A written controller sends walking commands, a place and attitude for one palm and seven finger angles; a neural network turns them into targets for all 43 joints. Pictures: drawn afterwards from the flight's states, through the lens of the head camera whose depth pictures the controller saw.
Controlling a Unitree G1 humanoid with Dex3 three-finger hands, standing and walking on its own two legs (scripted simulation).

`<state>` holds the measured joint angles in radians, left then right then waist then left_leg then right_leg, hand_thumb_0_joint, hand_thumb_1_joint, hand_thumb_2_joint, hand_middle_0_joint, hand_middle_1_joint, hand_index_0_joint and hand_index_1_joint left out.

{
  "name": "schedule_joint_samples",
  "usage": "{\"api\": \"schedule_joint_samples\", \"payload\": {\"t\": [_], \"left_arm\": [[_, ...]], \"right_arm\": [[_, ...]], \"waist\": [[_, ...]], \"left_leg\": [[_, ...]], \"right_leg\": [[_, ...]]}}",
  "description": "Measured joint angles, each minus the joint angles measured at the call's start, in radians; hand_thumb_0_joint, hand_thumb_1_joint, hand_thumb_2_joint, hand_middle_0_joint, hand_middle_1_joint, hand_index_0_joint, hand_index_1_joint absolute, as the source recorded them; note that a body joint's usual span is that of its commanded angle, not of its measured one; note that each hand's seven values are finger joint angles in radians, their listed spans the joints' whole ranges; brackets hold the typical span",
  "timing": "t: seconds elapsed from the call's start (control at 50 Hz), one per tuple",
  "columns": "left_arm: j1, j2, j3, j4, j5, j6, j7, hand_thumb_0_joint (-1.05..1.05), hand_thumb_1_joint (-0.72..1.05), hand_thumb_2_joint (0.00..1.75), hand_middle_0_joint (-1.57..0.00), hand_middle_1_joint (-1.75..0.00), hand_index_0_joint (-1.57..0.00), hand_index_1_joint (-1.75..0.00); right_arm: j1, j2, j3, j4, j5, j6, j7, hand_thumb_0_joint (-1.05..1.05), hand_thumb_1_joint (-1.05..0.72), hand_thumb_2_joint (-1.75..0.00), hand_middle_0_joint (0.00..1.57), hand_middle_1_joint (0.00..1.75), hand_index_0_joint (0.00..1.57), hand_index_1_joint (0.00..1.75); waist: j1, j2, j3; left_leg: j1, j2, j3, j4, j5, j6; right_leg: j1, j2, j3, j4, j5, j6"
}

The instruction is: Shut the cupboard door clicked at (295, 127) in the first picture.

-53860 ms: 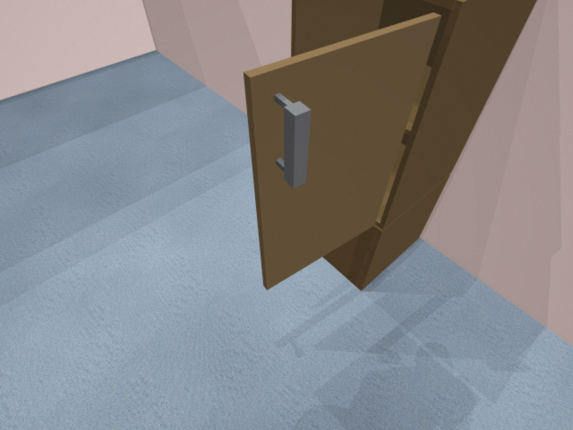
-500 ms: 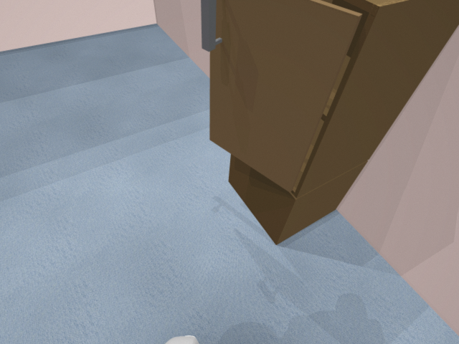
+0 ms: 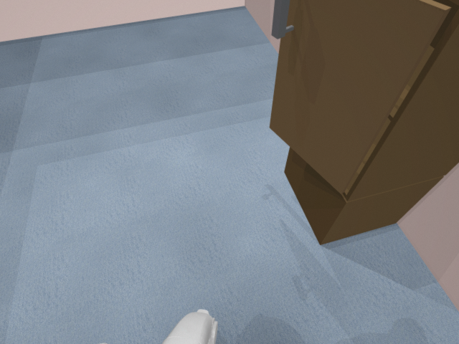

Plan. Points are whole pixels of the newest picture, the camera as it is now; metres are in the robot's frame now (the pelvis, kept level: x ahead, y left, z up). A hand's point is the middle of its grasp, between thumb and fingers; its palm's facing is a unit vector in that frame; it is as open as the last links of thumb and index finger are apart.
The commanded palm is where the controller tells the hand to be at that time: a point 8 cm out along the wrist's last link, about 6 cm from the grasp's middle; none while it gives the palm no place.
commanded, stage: walk to a spot facing it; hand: left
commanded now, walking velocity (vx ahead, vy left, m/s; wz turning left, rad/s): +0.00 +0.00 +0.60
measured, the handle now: (287, 6) +0.88 -0.13 +0.14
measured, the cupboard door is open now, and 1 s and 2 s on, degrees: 18 18 18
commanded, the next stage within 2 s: turn to face it in 2.00 s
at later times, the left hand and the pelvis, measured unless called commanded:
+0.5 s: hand out of the picture +0.02 +0.22 -0.16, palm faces +0.37 -0.88 -0.29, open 7.4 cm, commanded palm none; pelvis +0.01 -0.02 -0.02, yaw +20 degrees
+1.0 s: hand out of the picture -0.04 +0.21 -0.18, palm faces +0.63 -0.75 -0.21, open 7.4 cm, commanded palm none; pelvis +0.04 +0.02 +0.00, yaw +38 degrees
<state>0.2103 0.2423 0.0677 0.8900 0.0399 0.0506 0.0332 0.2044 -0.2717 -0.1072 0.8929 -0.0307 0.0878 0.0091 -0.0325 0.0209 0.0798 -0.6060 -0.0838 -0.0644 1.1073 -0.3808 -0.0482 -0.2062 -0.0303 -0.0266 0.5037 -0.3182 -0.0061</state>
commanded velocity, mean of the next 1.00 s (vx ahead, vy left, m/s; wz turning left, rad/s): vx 0.10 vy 0.00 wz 0.60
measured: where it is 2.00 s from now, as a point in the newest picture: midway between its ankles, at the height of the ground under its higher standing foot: (165, 314)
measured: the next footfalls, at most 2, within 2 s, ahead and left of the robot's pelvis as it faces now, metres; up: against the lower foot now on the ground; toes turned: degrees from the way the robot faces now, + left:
left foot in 0.22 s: +0.02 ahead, +0.15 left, +0.00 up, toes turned +15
right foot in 0.50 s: +0.11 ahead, -0.11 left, +0.00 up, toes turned +17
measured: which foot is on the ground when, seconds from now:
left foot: up 0.00-0.20, down 0.22-0.50, up 0.52-0.84, down 0.86-1.00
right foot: down 0.00-0.22, up 0.24-0.48, down 0.50-0.84, up 0.86-1.00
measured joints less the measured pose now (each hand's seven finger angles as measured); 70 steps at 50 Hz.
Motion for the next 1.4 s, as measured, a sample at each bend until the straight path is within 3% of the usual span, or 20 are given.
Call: {"api": "schedule_joint_samples", "payload": {"t": [0.08, 0.16, 0.22, 0.28, 0.34, 0.42, 0.5, 0.56, 0.6, 0.64, 0.76, 0.82, 0.86, 0.92, 1.0, 1.16, 1.24, 1.3, 1.34, 1.4], "left_arm": [[0.017, -0.011, -0.01, 0.009, -0.001, -0.023, -0.008, 0.0, 0.9, 0.9, -0.2, -0.3, -0.2, -0.3], [0.031, -0.024, -0.014, -0.003, 0.001, -0.035, -0.015, 0.0, 0.9, 0.9, -0.2, -0.3, -0.21, -0.3], [0.059, -0.026, -0.011, -0.008, -0.008, -0.032, -0.018, 0.0, 0.9, 0.9, -0.2, -0.3, -0.21, -0.3], [0.046, -0.003, -0.004, 0.002, -0.011, 0.0, -0.012, 0.0, 0.9, 0.9, -0.2, -0.3, -0.21, -0.3], [0.017, 0.003, 0.005, 0.01, -0.014, 0.02, -0.01, 0.0, 0.9, 0.9, -0.2, -0.3, -0.21, -0.3], [-0.009, -0.004, 0.008, -0.015, -0.015, 0.016, -0.022, 0.0, 0.91, 0.9, -0.2, -0.3, -0.2, -0.3], [-0.001, -0.008, 0.006, -0.057, -0.009, -0.018, -0.03, 0.0, 0.91, 0.9, -0.2, -0.3, -0.2, -0.3], [0.003, -0.028, -0.002, -0.063, 0.002, -0.032, -0.022, 0.0, 0.91, 0.9, -0.2, -0.3, -0.2, -0.3], [0.018, -0.041, -0.004, -0.058, 0.004, -0.029, -0.015, 0.0, 0.9, 0.9, -0.2, -0.3, -0.2, -0.3], [0.031, -0.049, -0.006, -0.044, 0.005, -0.026, -0.012, 0.0, 0.9, 0.9, -0.2, -0.3, -0.21, -0.3], [0.04, -0.052, -0.007, -0.018, 0.005, -0.036, -0.015, 0.0, 0.9, 0.9, -0.2, -0.3, -0.21, -0.3], [0.048, -0.041, 0.0, -0.009, 0.003, -0.043, -0.024, 0.0, 0.9, 0.9, -0.2, -0.3, -0.21, -0.3], [0.067, -0.032, 0.006, -0.005, -0.006, -0.037, -0.034, 0.0, 0.9, 0.9, -0.2, -0.3, -0.21, -0.3], [0.065, -0.007, 0.018, 0.025, -0.002, -0.004, -0.04, 0.0, 0.9, 0.9, -0.2, -0.3, -0.21, -0.3], [0.03, 0.007, 0.024, 0.039, -0.004, -0.005, -0.053, 0.01, 0.91, 0.9, -0.2, -0.3, -0.2, -0.3], [-0.063, -0.009, 0.013, -0.013, -0.012, -0.031, -0.069, 0.01, 0.91, 0.9, -0.19, -0.3, -0.2, -0.3], [-0.081, -0.014, 0.006, -0.041, -0.011, -0.06, -0.076, 0.0, 0.91, 0.9, -0.2, -0.3, -0.2, -0.3], [-0.089, -0.033, -0.003, -0.053, -0.004, -0.093, -0.06, 0.0, 0.91, 0.9, -0.2, -0.3, -0.2, -0.3], [-0.068, -0.05, -0.007, -0.045, -0.002, -0.092, -0.048, 0.0, 0.91, 0.9, -0.2, -0.3, -0.2, -0.3], [-0.025, -0.072, -0.007, -0.007, 0.0, -0.089, -0.037, 0.0, 0.91, 0.9, -0.2, -0.3, -0.2, -0.3]], "right_arm": [[0.005, 0.016, 0.018, -0.007, 0.011, -0.007, 0.011, 0.01, -0.91, -0.9, 0.19, 0.3, 0.2, 0.3], [-0.018, 0.031, 0.037, 0.008, 0.016, -0.004, 0.015, 0.01, -0.91, -0.9, 0.19, 0.3, 0.2, 0.3], [-0.032, 0.032, 0.051, -0.002, 0.013, -0.022, 0.018, 0.01, -0.91, -0.9, 0.19, 0.3, 0.2, 0.3], [-0.064, 0.058, 0.058, -0.003, 0.009, -0.045, 0.004, 0.01, -0.91, -0.9, 0.19, 0.3, 0.2, 0.3], [-0.068, 0.075, 0.068, -0.012, 0.004, -0.053, -0.013, 0.01, -0.91, -0.9, 0.2, 0.3, 0.2, 0.3], [-0.066, 0.074, 0.07, -0.012, -0.002, -0.042, -0.018, 0.01, -0.91, -0.9, 0.2, 0.3, 0.2, 0.3], [-0.057, 0.062, 0.057, -0.015, 0.003, -0.022, -0.013, 0.01, -0.9, -0.9, 0.2, 0.3, 0.2, 0.3], [-0.065, 0.039, 0.03, -0.009, 0.006, -0.006, -0.006, 0.01, -0.9, -0.9, 0.2, 0.3, 0.2, 0.3], [-0.066, 0.029, 0.021, -0.004, 0.004, -0.001, 0.001, 0.01, -0.91, -0.9, 0.2, 0.3, 0.2, 0.3], [-0.062, 0.028, 0.018, -0.004, 0.006, -0.001, 0.01, 0.01, -0.91, -0.9, 0.2, 0.3, 0.2, 0.3], [-0.039, 0.045, 0.028, 0.002, 0.014, -0.006, 0.017, 0.01, -0.91, -0.9, 0.19, 0.3, 0.2, 0.3], [-0.027, 0.06, 0.042, 0.009, 0.015, -0.018, 0.018, 0.01, -0.91, -0.9, 0.19, 0.3, 0.2, 0.3], [-0.009, 0.059, 0.051, -0.002, 0.011, -0.038, 0.021, 0.01, -0.91, -0.9, 0.19, 0.3, 0.2, 0.3], [0.007, 0.08, 0.063, 0.002, -0.001, -0.068, 0.009, 0.01, -0.91, -0.9, 0.19, 0.3, 0.2, 0.3], [0.066, 0.101, 0.08, 0.02, 0.001, -0.097, -0.011, 0.01, -0.91, -0.9, 0.2, 0.3, 0.2, 0.3], [0.157, 0.101, 0.079, 0.095, 0.001, -0.102, -0.014, 0.01, -0.9, -0.9, 0.2, 0.3, 0.2, 0.3], [0.187, 0.087, 0.068, 0.12, 0.005, -0.093, -0.011, 0.01, -0.9, -0.9, 0.2, 0.3, 0.21, 0.3], [0.167, 0.067, 0.051, 0.137, 0.011, -0.074, -0.007, 0.01, -0.9, -0.9, 0.2, 0.3, 0.2, 0.3], [0.137, 0.054, 0.04, 0.136, 0.004, -0.063, -0.002, 0.01, -0.91, -0.9, 0.2, 0.3, 0.2, 0.3], [0.094, 0.043, 0.028, 0.112, 0.0, -0.059, 0.008, 0.01, -0.91, -0.9, 0.19, 0.3, 0.2, 0.3]], "waist": [[-0.006, -0.041, 0.035], [0.011, -0.057, 0.059], [0.023, -0.054, 0.049], [0.035, -0.082, 0.061], [0.038, -0.075, 0.058], [0.037, -0.04, 0.042], [0.038, -0.016, 0.01], [0.04, 0.007, 0.015], [0.041, 0.002, 0.016], [0.03, -0.01, 0.013], [0.022, -0.056, 0.018], [0.033, -0.078, 0.016], [0.032, -0.076, -0.003], [0.031, -0.096, -0.006], [0.022, -0.087, -0.01], [-0.002, -0.033, -0.008], [-0.016, -0.013, -0.014], [-0.011, 0.003, 0.001], [-0.01, 0.005, -0.003], [-0.017, -0.001, -0.02]], "left_leg": [[0.098, 0.064, 0.079, -0.107, -0.044, -0.008], [0.208, 0.092, 0.117, -0.297, -0.051, 0.004], [0.309, 0.101, 0.126, -0.513, 0.116, 0.035], [0.284, 0.081, 0.107, -0.466, 0.057, 0.05], [0.294, 0.078, 0.069, -0.493, 0.073, 0.039], [0.306, 0.082, 0.012, -0.532, 0.104, 0.025], [0.265, 0.072, -0.042, -0.474, 0.081, 0.008], [0.157, 0.04, -0.05, -0.171, -0.093, 0.021], [0.106, 0.035, -0.014, 0.016, -0.093, 0.022], [0.095, 0.047, 0.024, 0.077, -0.072, 0.015], [0.204, 0.084, 0.107, -0.181, -0.103, 0.008], [0.288, 0.089, 0.145, -0.375, -0.088, 0.025], [0.338, 0.091, 0.138, -0.522, 0.024, 0.058], [0.331, 0.074, 0.127, -0.473, 0.025, 0.087], [0.402, 0.06, 0.09, -0.574, 0.04, 0.081], [0.531, 0.064, 0.011, -0.708, 0.056, 0.066], [0.54, 0.071, -0.025, -0.617, -0.037, 0.047], [0.379, 0.059, -0.027, -0.195, -0.134, 0.078], [0.254, 0.064, 0.009, 0.034, -0.073, 0.081], [0.122, 0.101, 0.058, 0.132, 0.038, 0.066]], "right_leg": [[0.028, -0.057, -0.05, 0.013, -0.025, 0.007], [0.027, -0.098, -0.115, 0.068, -0.071, 0.022], [-0.022, -0.119, -0.155, 0.189, -0.124, 0.041], [-0.145, -0.105, -0.069, 0.462, -0.252, 0.06], [-0.222, -0.071, -0.025, 0.573, -0.217, 0.071], [-0.227, -0.042, -0.008, 0.449, -0.168, 0.073], [-0.133, -0.021, -0.015, 0.157, -0.057, 0.063], [-0.138, -0.031, -0.053, 0.18, -0.025, 0.003], [-0.116, -0.043, -0.069, 0.152, -0.011, -0.006], [-0.089, -0.057, -0.089, 0.108, 0.006, -0.005], [-0.041, -0.103, -0.171, 0.048, 0.017, 0.009], [-0.035, -0.129, -0.214, 0.077, -0.011, 0.026], [-0.065, -0.14, -0.228, 0.166, -0.084, 0.044], [-0.173, -0.114, -0.109, 0.431, -0.204, 0.051], [-0.286, -0.084, -0.031, 0.578, -0.077, 0.066], [-0.317, -0.063, -0.005, 0.284, 0.052, 0.083], [-0.21, -0.028, -0.026, 0.087, 0.086, 0.064], [-0.189, -0.038, -0.071, 0.127, 0.115, -0.005], [-0.154, -0.048, -0.098, 0.108, 0.081, -0.007], [-0.08, -0.056, -0.146, 0.016, 0.091, -0.001]]}}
